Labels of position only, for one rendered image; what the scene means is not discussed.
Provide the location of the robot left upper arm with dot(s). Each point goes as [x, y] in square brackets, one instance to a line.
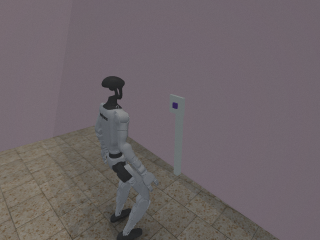
[98, 125]

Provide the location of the panel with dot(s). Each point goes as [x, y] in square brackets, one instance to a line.
[179, 119]

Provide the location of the left robot forearm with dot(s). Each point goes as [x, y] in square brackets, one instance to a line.
[101, 140]

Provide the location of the left robot hand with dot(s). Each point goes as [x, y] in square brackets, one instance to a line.
[104, 154]

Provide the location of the right robot hand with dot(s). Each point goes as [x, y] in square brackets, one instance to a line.
[148, 178]

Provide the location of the robot left shin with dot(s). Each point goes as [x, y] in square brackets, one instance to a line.
[121, 198]

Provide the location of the robot right upper arm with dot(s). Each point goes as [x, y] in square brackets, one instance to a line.
[122, 120]

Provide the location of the robot right thigh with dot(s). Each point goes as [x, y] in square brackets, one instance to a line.
[129, 173]

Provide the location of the right robot forearm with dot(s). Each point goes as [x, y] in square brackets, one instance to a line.
[133, 160]

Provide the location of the button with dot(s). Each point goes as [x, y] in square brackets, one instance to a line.
[174, 105]

